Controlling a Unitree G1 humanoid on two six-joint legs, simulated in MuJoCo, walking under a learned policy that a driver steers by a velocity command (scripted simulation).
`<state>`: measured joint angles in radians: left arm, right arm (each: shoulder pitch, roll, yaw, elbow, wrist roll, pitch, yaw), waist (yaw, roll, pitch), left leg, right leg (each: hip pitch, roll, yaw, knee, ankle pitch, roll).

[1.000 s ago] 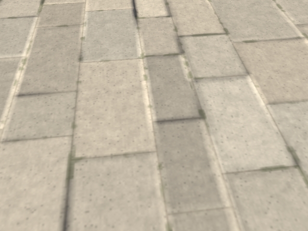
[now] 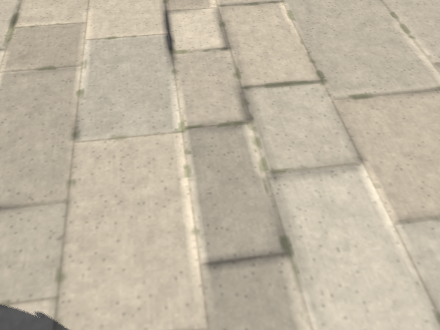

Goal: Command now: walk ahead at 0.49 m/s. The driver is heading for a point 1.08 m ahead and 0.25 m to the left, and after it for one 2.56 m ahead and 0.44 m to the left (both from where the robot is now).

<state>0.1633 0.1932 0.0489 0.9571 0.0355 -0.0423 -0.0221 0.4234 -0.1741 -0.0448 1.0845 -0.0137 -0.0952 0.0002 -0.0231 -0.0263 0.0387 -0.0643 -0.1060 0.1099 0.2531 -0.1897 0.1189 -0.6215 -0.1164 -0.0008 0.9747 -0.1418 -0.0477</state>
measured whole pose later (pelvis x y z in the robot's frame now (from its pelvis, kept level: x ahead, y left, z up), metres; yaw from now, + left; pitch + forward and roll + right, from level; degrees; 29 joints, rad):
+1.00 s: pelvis +0.53 +0.08 -0.01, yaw +28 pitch +0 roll +0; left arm 0.17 0.23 0.06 0.83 0.04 -0.06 -0.01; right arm 0.28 -0.25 -0.08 0.91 0.00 -0.04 0.00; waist -0.01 -0.02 0.06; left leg -0.20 -0.14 0.03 0.38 -0.18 0.15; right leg -0.54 -0.12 0.01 1.13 -0.30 0.02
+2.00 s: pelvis +0.98 +0.28 -0.01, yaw +5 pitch +0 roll -1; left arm 0.28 0.32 0.09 0.78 0.02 0.03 0.01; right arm 0.11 -0.24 0.00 0.71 -0.02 -0.03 -0.03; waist 0.05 -0.04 0.08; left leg -0.37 0.00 0.03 0.49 -0.13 0.04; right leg -0.40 0.11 0.06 1.14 -0.52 -0.01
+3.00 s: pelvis +0.97 +0.28 +0.00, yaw -4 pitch -2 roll +0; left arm 0.26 0.23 0.01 1.00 0.01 0.01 0.02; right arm 0.24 -0.21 -0.01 0.99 -0.01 0.00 -0.02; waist 0.01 0.00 0.03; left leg -0.14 -0.01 0.01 0.39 -0.22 0.02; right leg -0.16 0.03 0.02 0.38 -0.18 -0.02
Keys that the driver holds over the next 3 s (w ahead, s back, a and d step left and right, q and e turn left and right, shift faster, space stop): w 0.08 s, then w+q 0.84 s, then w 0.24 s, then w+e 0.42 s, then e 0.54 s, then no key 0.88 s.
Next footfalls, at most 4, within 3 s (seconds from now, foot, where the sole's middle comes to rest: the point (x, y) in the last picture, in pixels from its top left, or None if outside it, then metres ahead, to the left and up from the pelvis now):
0.26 right None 0.33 -0.12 -0.78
0.80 left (183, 311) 0.56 0.12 -0.78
1.36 right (176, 213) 0.92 0.16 -0.78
1.88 left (119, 176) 1.10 0.39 -0.78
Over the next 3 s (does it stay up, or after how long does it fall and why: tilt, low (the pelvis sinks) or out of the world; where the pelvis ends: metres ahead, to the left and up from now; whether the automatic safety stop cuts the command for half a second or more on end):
stays up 0.97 0.28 0.00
